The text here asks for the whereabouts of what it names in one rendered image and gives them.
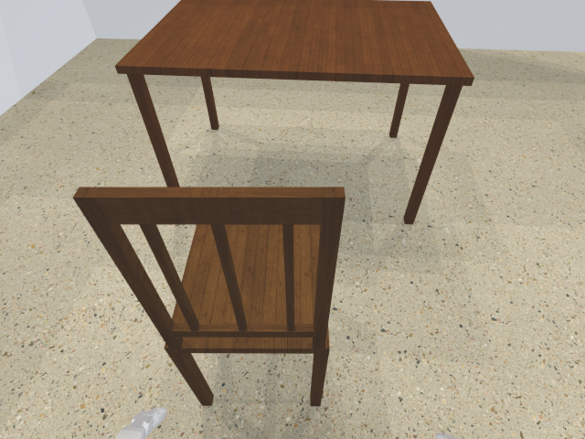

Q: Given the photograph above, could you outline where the left robot hand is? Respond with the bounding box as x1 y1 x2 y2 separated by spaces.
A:
115 407 166 439

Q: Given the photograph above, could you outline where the table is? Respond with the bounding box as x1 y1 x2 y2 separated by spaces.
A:
115 0 474 224

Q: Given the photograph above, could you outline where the chair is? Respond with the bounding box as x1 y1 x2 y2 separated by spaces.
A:
73 187 346 406

